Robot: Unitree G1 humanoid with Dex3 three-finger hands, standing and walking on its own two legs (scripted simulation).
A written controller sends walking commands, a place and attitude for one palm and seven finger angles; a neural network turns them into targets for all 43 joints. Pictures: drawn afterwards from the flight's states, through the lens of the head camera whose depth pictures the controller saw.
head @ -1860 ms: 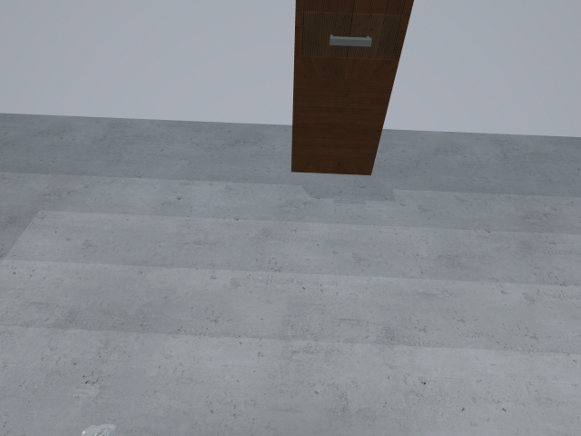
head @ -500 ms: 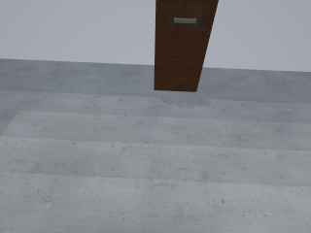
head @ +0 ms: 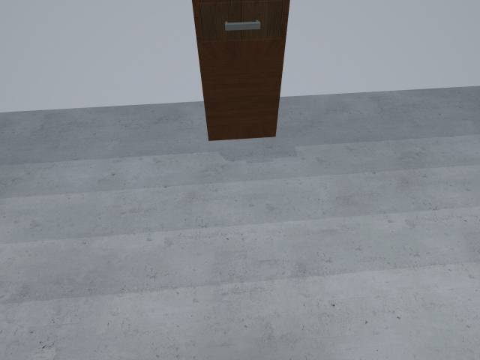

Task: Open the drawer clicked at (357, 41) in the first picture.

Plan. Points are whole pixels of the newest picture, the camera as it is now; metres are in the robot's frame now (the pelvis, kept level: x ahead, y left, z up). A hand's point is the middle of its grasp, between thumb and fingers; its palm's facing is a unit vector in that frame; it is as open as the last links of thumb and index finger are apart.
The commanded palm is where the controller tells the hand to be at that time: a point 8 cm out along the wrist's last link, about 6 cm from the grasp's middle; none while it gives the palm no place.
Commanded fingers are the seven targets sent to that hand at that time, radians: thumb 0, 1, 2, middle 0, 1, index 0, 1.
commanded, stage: walk to a spot facing it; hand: left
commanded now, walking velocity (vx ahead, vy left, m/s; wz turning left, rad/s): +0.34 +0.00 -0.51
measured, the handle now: (242, 24) +1.48 +0.11 -0.04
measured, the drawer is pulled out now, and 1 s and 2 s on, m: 0.00 0.00 0.00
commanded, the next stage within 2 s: turn to face it in 1.66 s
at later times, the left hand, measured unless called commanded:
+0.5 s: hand out of the picture +0.15 +0.23 -0.18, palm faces -0.11 -0.98 -0.18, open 7.3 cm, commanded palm none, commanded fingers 0.00 0.90 0.90 -0.20 -0.30 -0.20 -0.30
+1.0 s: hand (245, 184) +0.59 +0.04 -0.14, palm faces -0.57 -0.81 -0.16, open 7.3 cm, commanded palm none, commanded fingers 0.00 0.90 0.90 -0.20 -0.30 -0.20 -0.30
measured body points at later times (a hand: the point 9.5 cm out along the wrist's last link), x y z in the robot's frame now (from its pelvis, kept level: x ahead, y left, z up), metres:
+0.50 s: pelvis +0.19 +0.03 -0.01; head +0.22 +0.05 +0.44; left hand +0.16 +0.28 -0.16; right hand +0.31 -0.21 -0.12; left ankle +0.30 +0.12 -0.72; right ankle +0.00 -0.07 -0.68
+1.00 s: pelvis +0.37 -0.03 +0.01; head +0.41 -0.05 +0.46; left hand +0.62 +0.08 -0.13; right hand +0.14 -0.15 -0.13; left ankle +0.30 +0.12 -0.72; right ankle +0.41 -0.17 -0.71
